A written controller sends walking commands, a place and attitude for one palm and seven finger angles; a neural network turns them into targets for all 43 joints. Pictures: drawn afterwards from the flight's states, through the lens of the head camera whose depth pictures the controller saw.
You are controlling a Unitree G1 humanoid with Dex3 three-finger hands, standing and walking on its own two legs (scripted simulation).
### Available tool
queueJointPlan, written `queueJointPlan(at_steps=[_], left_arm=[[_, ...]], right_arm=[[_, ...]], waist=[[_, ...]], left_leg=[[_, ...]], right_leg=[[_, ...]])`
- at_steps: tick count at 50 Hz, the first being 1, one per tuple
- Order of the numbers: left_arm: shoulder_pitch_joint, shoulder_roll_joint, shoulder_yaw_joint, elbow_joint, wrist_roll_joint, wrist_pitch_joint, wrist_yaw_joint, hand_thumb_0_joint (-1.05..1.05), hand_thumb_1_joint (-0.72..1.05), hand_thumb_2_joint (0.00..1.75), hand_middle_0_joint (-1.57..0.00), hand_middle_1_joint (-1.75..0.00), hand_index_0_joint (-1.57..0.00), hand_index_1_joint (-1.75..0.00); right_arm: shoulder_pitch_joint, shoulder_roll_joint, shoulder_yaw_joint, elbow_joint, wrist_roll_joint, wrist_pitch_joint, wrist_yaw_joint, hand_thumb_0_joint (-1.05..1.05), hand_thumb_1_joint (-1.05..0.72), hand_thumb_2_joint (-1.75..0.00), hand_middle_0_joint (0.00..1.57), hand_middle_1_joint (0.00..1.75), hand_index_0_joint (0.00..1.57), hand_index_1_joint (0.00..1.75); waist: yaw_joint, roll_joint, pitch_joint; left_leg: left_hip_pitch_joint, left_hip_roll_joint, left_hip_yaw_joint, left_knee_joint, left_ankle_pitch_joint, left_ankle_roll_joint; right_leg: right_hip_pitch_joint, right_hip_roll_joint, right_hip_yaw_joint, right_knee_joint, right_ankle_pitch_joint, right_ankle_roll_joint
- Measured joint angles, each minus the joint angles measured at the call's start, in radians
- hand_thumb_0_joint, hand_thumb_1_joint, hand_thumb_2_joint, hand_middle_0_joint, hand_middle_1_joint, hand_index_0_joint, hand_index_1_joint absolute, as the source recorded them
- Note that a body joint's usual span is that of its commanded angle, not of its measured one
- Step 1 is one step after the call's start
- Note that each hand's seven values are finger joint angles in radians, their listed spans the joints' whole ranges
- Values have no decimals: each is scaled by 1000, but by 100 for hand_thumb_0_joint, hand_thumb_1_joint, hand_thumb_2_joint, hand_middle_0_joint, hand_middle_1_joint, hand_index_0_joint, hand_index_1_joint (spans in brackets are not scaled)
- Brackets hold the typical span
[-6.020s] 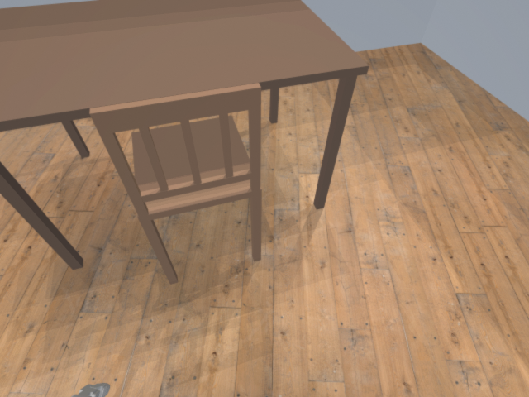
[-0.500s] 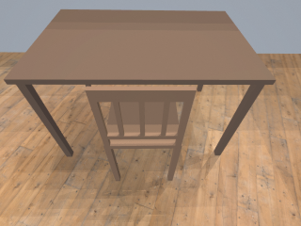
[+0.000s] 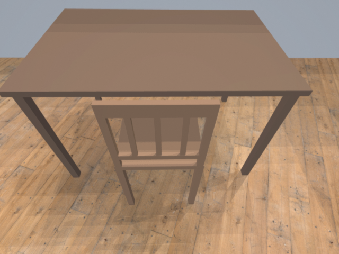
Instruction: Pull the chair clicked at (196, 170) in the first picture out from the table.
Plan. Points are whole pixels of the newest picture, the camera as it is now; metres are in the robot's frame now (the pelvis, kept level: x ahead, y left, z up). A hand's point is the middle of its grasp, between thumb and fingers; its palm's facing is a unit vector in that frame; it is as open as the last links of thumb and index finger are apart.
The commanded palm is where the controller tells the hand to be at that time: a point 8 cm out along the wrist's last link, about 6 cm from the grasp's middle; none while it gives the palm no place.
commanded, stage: look again from close up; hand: left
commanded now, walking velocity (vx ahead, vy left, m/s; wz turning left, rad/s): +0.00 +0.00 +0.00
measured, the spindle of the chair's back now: (158, 136) +0.51 +0.07 -0.11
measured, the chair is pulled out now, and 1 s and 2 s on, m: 0.00 0.00 0.00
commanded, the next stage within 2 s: none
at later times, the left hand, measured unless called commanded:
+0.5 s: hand out of the picture -0.01 +0.22 -0.19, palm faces +0.04 -0.98 -0.20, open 7.4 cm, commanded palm none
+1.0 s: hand out of the picture -0.12 +0.24 -0.18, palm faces +0.03 -0.99 -0.17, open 7.4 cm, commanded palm none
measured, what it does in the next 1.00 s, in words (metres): shifts its weight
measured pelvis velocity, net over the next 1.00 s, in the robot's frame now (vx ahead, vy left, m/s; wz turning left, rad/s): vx -0.06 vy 0.08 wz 0.01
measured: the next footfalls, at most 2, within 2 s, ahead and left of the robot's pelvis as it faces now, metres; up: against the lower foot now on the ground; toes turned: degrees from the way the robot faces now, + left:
none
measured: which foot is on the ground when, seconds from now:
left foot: down 0.00-1.00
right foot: down 0.00-1.00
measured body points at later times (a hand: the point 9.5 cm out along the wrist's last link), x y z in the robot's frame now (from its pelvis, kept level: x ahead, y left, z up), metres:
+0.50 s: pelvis -0.03 +0.04 -0.01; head -0.01 +0.06 +0.44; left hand -0.01 +0.27 -0.17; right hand +0.05 -0.19 -0.15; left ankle +0.01 +0.11 -0.74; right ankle -0.08 -0.07 -0.74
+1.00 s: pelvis -0.06 +0.08 +0.00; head -0.03 +0.10 +0.44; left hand -0.12 +0.29 -0.17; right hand -0.05 -0.15 -0.16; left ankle +0.01 +0.11 -0.74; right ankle -0.08 -0.07 -0.74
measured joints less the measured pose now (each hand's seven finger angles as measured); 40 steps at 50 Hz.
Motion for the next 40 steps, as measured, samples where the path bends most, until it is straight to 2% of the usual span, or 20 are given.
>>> queueJointPlan(at_steps=[6,14,24,40], left_arm=[[-2,23,9,-99,5,-21,9,1,90,90,-20,-30,-20,-30],[-18,48,27,-153,11,3,12,1,91,90,-20,-30,-20,-30],[-28,51,13,-149,12,7,0,1,91,90,-20,-30,-19,-30],[27,39,3,-56,15,12,-7,1,91,90,-20,-30,-19,-30]], right_arm=[[0,-27,-31,-101,-6,-12,14,1,-91,-90,20,30,20,30],[-50,-27,-37,-146,-8,5,16,1,-91,-90,20,30,20,30],[-69,-10,-18,-145,-8,3,29,0,-91,-90,20,30,20,30],[-5,-13,-17,-75,0,8,30,0,-91,-90,20,30,20,30]], waist=[[-1,33,18],[8,23,11],[16,0,2],[12,-17,7]], left_leg=[[-92,8,-23,127,-50,9],[-115,-2,-14,190,-77,30],[-108,-24,1,150,-39,61],[-82,-68,26,19,57,104]], right_leg=[[-68,7,-25,94,-41,4],[-97,-6,-21,167,-72,22],[-102,-30,-10,152,-43,49],[-114,-74,9,97,21,87]])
